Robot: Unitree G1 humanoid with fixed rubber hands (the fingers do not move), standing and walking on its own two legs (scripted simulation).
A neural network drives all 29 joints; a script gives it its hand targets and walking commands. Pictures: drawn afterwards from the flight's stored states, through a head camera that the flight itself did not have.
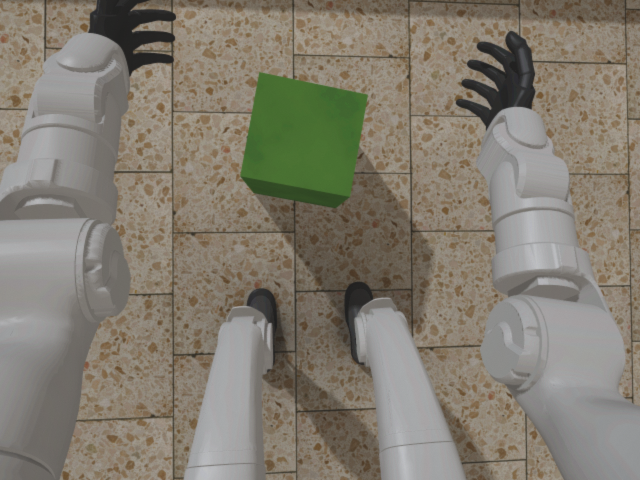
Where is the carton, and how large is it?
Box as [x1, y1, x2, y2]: [240, 72, 367, 207]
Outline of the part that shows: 259,72 240,176 252,191 256,193 336,207 345,200 350,193 367,95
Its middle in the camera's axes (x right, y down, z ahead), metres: -0.04 -0.19 +0.86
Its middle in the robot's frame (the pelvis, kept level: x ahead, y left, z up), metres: +0.55 -0.02 -0.54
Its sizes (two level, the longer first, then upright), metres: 0.210 0.200 0.250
